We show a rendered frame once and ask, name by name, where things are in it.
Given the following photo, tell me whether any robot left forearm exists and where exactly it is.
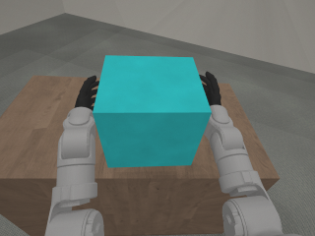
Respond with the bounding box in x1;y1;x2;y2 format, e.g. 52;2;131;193
44;106;97;236

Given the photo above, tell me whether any left robot hand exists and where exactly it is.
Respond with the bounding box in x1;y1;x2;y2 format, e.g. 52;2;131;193
74;75;99;111

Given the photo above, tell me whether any robot right forearm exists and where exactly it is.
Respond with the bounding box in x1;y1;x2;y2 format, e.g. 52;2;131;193
204;104;283;230

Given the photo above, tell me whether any pedestal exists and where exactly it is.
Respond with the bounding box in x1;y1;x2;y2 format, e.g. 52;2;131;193
0;75;281;236

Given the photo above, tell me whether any carton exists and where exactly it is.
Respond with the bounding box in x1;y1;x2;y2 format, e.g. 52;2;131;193
93;55;212;168

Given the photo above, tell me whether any left robot upper arm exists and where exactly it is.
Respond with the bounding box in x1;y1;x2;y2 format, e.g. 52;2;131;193
45;208;104;236

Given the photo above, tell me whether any right robot hand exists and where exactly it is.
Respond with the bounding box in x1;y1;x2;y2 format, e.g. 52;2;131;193
199;71;221;106

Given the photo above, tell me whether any right robot upper arm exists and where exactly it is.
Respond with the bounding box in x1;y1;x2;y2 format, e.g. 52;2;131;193
221;195;302;236

